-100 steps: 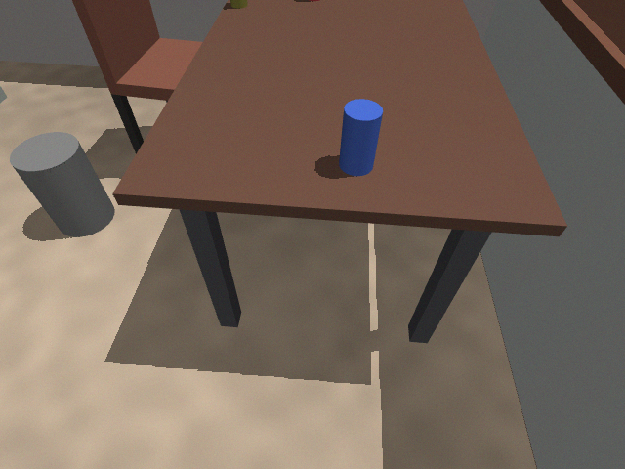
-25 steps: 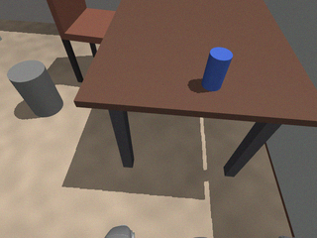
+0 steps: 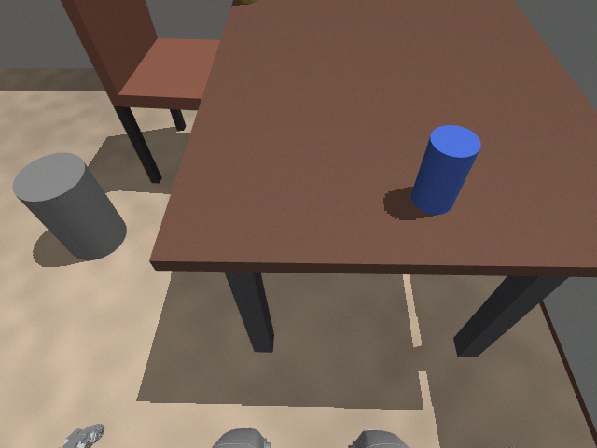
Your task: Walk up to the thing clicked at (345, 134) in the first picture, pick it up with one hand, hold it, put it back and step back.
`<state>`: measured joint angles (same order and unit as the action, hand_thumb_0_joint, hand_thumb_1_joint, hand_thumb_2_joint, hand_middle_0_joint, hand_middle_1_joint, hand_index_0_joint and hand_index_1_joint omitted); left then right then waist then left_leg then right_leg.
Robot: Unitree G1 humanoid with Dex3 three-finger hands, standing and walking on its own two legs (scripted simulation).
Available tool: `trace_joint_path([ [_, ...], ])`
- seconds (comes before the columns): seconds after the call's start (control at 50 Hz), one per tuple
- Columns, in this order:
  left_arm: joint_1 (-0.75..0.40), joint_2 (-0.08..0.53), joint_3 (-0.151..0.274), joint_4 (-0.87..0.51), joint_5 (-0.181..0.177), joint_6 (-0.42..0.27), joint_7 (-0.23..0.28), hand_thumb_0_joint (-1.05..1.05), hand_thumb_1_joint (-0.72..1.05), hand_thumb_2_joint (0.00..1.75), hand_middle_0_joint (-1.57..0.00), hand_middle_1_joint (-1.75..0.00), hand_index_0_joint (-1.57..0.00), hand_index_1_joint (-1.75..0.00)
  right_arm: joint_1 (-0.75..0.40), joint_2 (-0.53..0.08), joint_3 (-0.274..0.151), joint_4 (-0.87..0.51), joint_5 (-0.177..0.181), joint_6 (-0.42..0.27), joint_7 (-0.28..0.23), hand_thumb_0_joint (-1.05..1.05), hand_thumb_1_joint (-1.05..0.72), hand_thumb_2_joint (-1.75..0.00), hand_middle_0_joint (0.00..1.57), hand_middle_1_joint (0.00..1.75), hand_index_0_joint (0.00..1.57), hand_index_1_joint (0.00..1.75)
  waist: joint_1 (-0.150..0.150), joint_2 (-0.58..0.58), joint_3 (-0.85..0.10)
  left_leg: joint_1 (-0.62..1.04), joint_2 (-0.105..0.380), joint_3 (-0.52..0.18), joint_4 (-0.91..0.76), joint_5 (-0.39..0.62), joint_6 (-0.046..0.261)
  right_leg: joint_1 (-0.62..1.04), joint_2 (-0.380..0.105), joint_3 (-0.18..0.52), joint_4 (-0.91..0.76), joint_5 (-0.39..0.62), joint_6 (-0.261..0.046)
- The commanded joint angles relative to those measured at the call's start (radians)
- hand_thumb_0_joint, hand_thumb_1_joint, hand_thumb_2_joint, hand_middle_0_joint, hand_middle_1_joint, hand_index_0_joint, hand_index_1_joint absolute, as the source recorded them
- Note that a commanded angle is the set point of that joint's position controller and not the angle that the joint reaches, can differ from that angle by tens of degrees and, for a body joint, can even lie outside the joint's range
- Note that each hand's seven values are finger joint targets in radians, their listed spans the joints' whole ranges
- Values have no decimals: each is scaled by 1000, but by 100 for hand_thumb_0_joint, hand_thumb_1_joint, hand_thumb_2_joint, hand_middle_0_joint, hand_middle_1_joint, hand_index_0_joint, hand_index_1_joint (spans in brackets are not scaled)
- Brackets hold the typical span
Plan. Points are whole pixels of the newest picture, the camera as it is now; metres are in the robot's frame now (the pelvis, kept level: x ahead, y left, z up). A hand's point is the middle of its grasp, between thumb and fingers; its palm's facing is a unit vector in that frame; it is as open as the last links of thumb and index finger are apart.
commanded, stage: walk up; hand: right
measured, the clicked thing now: (442, 172) +0.50 -0.22 +0.04
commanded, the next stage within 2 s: stand in 1.64 s
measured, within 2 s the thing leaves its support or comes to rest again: neither
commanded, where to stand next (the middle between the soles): +0.07 +0.01 m, yaw -2 degrees
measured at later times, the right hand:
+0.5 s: hand out of the picture +0.12 -0.23 -0.13, palm faces +0.02 +0.93 -0.37, open 7.4 cm
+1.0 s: hand out of the picture +0.07 -0.25 -0.13, palm faces +0.06 +0.94 -0.35, open 7.4 cm
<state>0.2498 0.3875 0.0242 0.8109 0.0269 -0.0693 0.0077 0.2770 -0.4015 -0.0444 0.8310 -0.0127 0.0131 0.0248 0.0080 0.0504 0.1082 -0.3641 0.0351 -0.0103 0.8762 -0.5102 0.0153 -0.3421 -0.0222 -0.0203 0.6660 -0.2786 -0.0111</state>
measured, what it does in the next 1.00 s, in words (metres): steps on the spot: left foot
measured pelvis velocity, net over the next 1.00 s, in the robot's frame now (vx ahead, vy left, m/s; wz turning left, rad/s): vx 0.02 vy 0.01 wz -0.07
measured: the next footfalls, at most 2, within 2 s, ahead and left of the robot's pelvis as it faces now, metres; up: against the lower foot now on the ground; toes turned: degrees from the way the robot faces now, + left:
left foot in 0.04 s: +0.07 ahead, +0.15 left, +0.00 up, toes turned +1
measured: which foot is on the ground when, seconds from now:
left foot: up 0.00-0.02, down 0.04-1.00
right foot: down 0.00-1.00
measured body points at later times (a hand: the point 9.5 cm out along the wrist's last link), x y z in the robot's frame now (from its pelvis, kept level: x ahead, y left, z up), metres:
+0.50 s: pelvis +0.02 +0.03 +0.01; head +0.05 +0.04 +0.46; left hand +0.13 +0.33 -0.12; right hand +0.12 -0.28 -0.10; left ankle +0.03 +0.15 -0.72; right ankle +0.02 -0.11 -0.72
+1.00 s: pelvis +0.02 +0.01 +0.03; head +0.03 +0.01 +0.48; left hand +0.12 +0.30 -0.11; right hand +0.07 -0.30 -0.11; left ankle +0.03 +0.15 -0.72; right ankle +0.02 -0.11 -0.72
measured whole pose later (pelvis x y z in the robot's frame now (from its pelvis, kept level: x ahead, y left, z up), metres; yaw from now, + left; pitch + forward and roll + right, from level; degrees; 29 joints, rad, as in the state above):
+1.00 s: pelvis +0.02 +0.01 +0.03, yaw -4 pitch -3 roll +0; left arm 0.08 0.34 0.02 1.16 0.01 0.00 -0.02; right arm 0.10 -0.36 -0.01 1.15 -0.01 -0.02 0.01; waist -0.01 0.00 0.06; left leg -0.11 0.06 0.07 0.33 -0.17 -0.03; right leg -0.13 -0.01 0.02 0.35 -0.18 0.01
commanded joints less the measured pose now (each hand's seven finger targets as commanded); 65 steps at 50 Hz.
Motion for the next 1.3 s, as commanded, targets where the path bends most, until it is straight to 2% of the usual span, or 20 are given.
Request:
trace_joint_path([
  [0.0,-61,244,67,-50,-17,19,8,0,90,90,-20,-30,-20,-30,123,-156,-64,9,0,-41,-25,0,-90,-90,20,30,20,30,-52,-190,-145,205,-33,77,-329,271,-5,-42,-141,136,-38,283,-150],
  [0.02,-57,194,52,-52,-25,30,5,0,90,90,-20,-30,-20,-30,105,-180,-69,12,-10,-48,-31,0,-90,-90,20,30,20,30,-46,-118,-128,241,9,4,-389,319,9,-118,-104,121,10,180,-104],
  [0.04,-52,142,37,-55,-33,40,3,0,90,90,-20,-30,-20,-30,45,-246,-78,-12,-20,-61,-37,0,-90,-90,20,30,20,30,-29,38,-122,209,199,-294,-476,281,76,-184,-4,99,104,37,-40],
  [0.06,-56,210,61,-20,-30,53,13,0,90,90,-20,-30,-20,-30,-23,-320,-84,-27,0,-63,-36,0,-90,-90,20,30,20,30,-19,123,-81,15,356,-438,-525,249,207,-68,32,57,213,-253,-22],
  [0.08,-56,241,67,-2,-25,57,13,0,90,90,-20,-30,-20,-30,-68,-303,-81,-29,-3,-66,-34,0,-90,-90,20,30,20,30,-8,76,-52,-13,356,-430,-513,268,244,-43,10,97,277,-295,-22],
  [0.14,-36,198,59,42,-37,49,8,0,90,90,-20,-30,-20,-30,-100,-258,-57,-11,-2,-74,-46,0,-90,-90,20,30,20,30,12,129,-70,132,257,-222,-383,645,172,-76,-8,62,157,-225,-32],
  [0.18,-32,181,57,67,-31,39,2,0,90,90,-20,-30,-20,-30,-105,-253,-48,6,5,-69,-44,0,-90,-90,20,30,20,30,16,168,-129,190,202,-143,-293,814,127,20,5,18,-20,-93,-28],
  [0.2,-26,178,56,81,-28,37,3,0,90,90,-20,-30,-20,-30,-109,-247,-45,9,10,-63,-45,0,-90,-90,20,30,20,30,15,158,-156,200,186,-115,-263,822,102,76,3,20,-102,32,-33],
  [0.22,-37,204,59,86,-19,35,5,0,90,90,-20,-30,-20,-30,-99,-239,-42,8,17,-59,-45,0,-90,-90,20,30,20,30,5,119,-182,158,168,-97,-238,785,76,152,-26,58,-113,232,-45],
  [0.24,-44,245,66,90,-16,30,7,0,90,90,-20,-30,-20,-30,-89,-210,-34,8,27,-59,-47,0,-90,-90,20,30,20,30,0,48,-216,115,136,-75,-216,707,45,217,-83,141,-80,414,-78],
  [0.26,-95,258,60,80,-24,30,2,0,90,90,-20,-30,-20,-30,-76,-190,-31,19,31,-60,-49,0,-90,-90,20,30,20,30,-27,5,-240,151,93,-46,-263,549,26,177,-115,169,-52,429,-108],
  [0.28,-128,236,51,78,-31,36,-2,0,90,90,-20,-30,-20,-30,-82,-194,-32,39,23,-60,-51,0,-90,-90,20,30,20,30,-29,-2,-224,185,101,-61,-333,466,29,129,-108,145,-38,386,-90],
  [0.32,-124,202,33,108,-34,46,-4,0,90,90,-20,-30,-20,-30,-175,-221,-33,46,16,-64,-49,0,-90,-90,20,30,20,30,4,29,-173,152,148,-106,-388,449,57,127,-62,86,-50,288,-48],
  [0.36,-113,201,30,138,-31,49,-6,0,90,90,-20,-30,-20,-30,-191,-219,-26,65,16,-65,-46,0,-90,-90,20,30,20,30,8,3,-176,170,161,-95,-389,464,70,143,-63,93,-79,251,-48],
  [0.44,-160,207,24,167,-31,43,-7,0,90,90,-20,-30,-20,-30,-214,-202,-13,109,19,-64,-41,0,-90,-90,20,30,20,30,-6,-22,-158,188,119,-42,-427,444,34,169,-86,124,-163,315,-48],
  [0.56,-203,190,18,223,-28,48,-13,0,90,90,-20,-30,-20,-30,-265,-184,-2,165,16,-57,-32,0,-90,-90,20,30,20,30,-3,-55,-117,216,111,-34,-526,323,19,162,-88,142,-285,199,-30],
  [0.64,-229,184,23,251,-25,45,-13,0,90,90,-20,-30,-20,-30,-262,-173,-1,202,13,-56,-27,0,-90,-90,20,30,20,30,-11,-84,-128,264,102,-17,-557,339,5,169,-97,148,-349,173,-24],
  [0.7,-229,177,27,262,-25,44,-14,0,90,90,-20,-30,-20,-30,-262,-164,1,222,10,-58,-27,0,-90,-90,20,30,20,30,-7,-86,-151,288,98,-7,-567,374,-3,187,-102,147,-370,209,-22],
  [1.08,-231,170,42,281,-15,53,-12,0,90,90,-20,-30,-20,-30,-228,-160,-5,254,4,-56,-33,0,-90,-90,20,30,20,30,-16,-62,-125,281,110,-3,-599,348,-5,180,-91,139,-397,164,-19],
  [1.28,-220,159,36,276,-19,54,-12,0,90,90,-20,-30,-20,-30,-223,-168,-8,252,3,-58,-35,0,-90,-90,20,30,20,30,-14,-44,-153,300,120,-4,-601,415,-2,203,-89,129,-376,243,-13],
])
